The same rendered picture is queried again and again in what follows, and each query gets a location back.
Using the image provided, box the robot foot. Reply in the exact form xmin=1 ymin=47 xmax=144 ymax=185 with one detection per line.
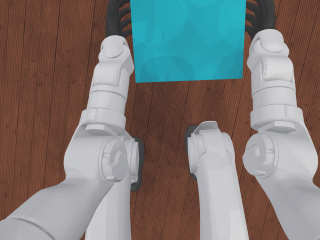
xmin=184 ymin=125 xmax=198 ymax=181
xmin=130 ymin=136 xmax=145 ymax=192

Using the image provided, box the left robot upper arm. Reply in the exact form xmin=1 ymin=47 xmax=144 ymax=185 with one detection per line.
xmin=0 ymin=136 xmax=129 ymax=240

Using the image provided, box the robot left hand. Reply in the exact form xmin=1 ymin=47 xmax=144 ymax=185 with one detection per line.
xmin=105 ymin=0 xmax=132 ymax=38

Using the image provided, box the robot right hand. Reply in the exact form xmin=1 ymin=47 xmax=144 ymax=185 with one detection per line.
xmin=244 ymin=0 xmax=276 ymax=42

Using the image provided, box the left robot forearm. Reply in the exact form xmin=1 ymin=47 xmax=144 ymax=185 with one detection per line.
xmin=63 ymin=35 xmax=134 ymax=168

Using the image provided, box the carton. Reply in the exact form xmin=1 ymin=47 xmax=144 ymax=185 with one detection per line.
xmin=130 ymin=0 xmax=246 ymax=83

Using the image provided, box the right robot upper arm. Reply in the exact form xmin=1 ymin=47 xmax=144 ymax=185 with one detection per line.
xmin=242 ymin=131 xmax=320 ymax=240

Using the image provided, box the right robot forearm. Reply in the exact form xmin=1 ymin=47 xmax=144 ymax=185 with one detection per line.
xmin=247 ymin=29 xmax=318 ymax=168

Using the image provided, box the robot left foot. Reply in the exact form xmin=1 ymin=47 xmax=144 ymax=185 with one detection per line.
xmin=130 ymin=136 xmax=145 ymax=192

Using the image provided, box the robot right foot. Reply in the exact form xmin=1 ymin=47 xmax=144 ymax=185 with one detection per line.
xmin=184 ymin=125 xmax=198 ymax=181

